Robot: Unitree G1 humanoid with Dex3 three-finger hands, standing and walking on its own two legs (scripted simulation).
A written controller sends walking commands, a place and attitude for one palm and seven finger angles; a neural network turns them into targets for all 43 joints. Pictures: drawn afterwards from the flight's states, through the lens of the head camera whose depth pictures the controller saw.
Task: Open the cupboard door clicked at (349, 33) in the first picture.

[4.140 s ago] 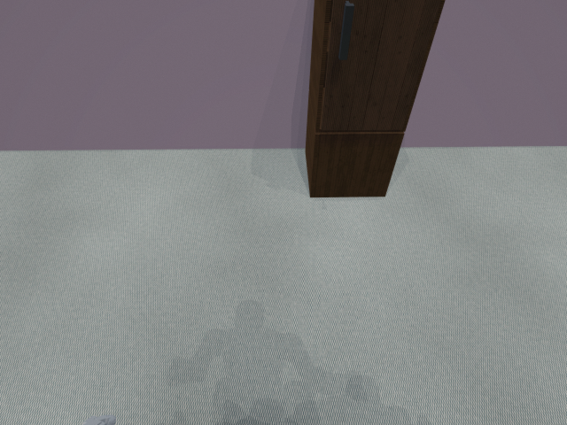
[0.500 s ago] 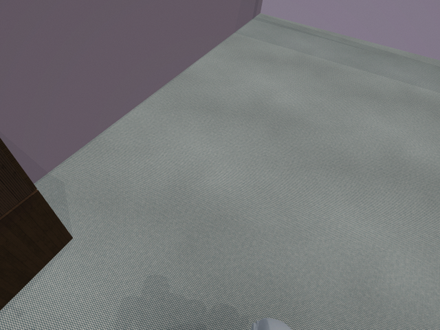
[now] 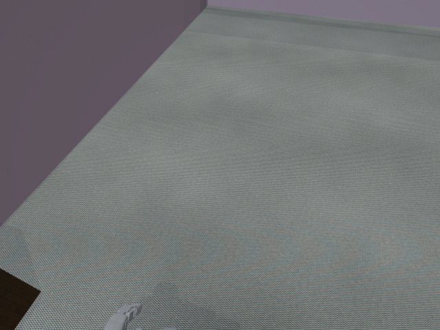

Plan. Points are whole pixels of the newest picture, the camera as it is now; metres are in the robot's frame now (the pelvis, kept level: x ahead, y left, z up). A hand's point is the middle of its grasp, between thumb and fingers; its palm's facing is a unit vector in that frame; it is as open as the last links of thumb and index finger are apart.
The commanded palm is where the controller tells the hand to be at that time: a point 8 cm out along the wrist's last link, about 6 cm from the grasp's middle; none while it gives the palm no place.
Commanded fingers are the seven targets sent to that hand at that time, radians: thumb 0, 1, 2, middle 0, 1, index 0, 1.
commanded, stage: turn to face it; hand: left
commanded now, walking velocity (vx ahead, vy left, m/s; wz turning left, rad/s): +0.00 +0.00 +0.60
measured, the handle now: out of the picture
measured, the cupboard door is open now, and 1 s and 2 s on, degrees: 0 0 0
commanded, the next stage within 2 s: take the last steps up to it in 1.94 s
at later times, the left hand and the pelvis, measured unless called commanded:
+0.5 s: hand out of the picture +0.02 +0.24 -0.16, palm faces +0.31 -0.91 -0.28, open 7.4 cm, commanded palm none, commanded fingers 0.00 0.90 0.90 -0.20 -0.30 -0.20 -0.30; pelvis +0.00 +0.01 +0.01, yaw +16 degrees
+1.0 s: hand out of the picture -0.10 +0.14 -0.16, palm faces +0.60 -0.76 -0.25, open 7.4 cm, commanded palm none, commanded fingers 0.00 0.90 0.90 -0.20 -0.30 -0.20 -0.30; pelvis -0.02 -0.05 +0.00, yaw +37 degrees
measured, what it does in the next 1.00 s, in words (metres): steps on the spot, turning left: left foot, then right foot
